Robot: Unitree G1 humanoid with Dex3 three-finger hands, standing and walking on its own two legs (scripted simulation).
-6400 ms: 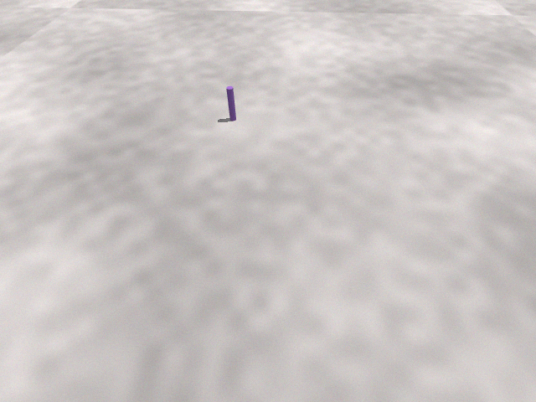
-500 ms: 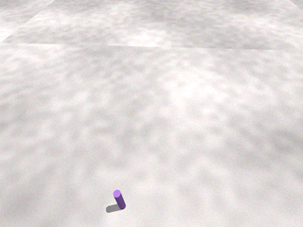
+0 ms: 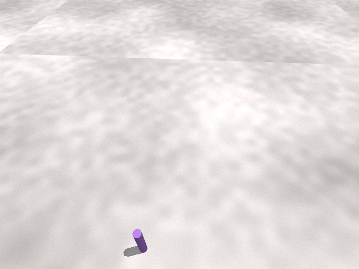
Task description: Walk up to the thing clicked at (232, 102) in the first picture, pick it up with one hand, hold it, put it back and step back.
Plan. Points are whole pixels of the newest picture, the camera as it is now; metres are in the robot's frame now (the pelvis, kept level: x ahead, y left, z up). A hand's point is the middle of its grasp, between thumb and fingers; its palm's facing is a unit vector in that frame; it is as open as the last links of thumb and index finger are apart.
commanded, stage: walk up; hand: left
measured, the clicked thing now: (140, 241) +0.41 +0.21 -0.67
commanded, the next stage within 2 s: stand in 0.28 s
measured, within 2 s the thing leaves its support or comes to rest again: neither
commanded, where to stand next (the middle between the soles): +0.06 +0.00 m, yaw +1 degrees
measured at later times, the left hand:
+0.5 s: hand out of the picture +0.08 +0.25 -0.16, palm faces -0.02 -0.94 -0.33, open 7.3 cm
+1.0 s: hand out of the picture +0.07 +0.25 -0.16, palm faces -0.02 -0.94 -0.34, open 7.3 cm
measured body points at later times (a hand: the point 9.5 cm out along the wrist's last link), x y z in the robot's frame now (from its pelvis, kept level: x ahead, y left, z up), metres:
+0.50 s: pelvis +0.00 +0.00 +0.00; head +0.01 +0.00 +0.45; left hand +0.08 +0.30 -0.13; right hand +0.08 -0.30 -0.13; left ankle +0.01 +0.11 -0.75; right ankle -0.01 -0.13 -0.75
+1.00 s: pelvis +0.00 -0.01 +0.00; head +0.00 +0.00 +0.45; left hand +0.07 +0.30 -0.13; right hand +0.08 -0.30 -0.13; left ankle +0.01 +0.11 -0.75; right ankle -0.01 -0.13 -0.75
